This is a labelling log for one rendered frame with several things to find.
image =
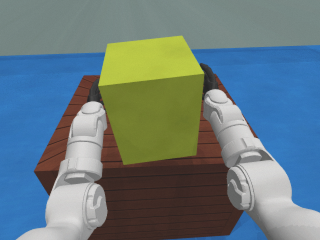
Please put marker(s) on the robot left upper arm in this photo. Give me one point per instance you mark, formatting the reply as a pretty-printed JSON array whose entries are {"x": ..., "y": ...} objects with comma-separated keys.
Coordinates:
[{"x": 73, "y": 213}]

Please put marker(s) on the robot left forearm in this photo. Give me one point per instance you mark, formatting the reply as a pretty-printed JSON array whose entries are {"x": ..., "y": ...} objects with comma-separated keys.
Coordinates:
[{"x": 82, "y": 162}]

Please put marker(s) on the carton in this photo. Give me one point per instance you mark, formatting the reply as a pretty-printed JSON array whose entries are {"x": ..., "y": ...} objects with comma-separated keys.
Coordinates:
[{"x": 152, "y": 91}]

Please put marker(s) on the robot right hand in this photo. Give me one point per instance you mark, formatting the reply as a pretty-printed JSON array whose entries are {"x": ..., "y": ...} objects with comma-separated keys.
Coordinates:
[{"x": 210, "y": 82}]

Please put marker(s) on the robot right forearm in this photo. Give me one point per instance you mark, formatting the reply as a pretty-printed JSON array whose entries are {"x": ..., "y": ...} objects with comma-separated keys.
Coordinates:
[{"x": 235, "y": 138}]

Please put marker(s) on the robot left hand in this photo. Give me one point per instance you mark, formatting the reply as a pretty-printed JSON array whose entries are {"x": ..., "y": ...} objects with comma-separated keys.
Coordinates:
[{"x": 94, "y": 93}]

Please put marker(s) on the pedestal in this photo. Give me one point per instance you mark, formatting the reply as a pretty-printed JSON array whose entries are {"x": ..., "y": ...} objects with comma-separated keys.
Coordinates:
[{"x": 177, "y": 198}]

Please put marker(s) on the robot right upper arm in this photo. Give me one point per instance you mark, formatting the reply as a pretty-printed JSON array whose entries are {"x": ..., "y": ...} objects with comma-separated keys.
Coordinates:
[{"x": 263, "y": 191}]

